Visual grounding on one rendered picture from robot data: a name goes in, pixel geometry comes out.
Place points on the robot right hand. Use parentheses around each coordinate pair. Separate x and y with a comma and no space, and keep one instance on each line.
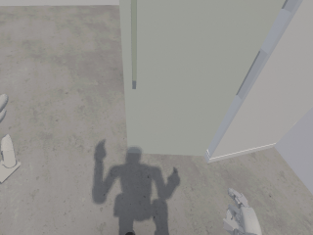
(246,221)

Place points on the fridge door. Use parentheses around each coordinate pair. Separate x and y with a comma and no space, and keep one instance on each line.
(192,58)

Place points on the robot left hand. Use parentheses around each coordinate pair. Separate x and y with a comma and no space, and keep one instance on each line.
(9,164)

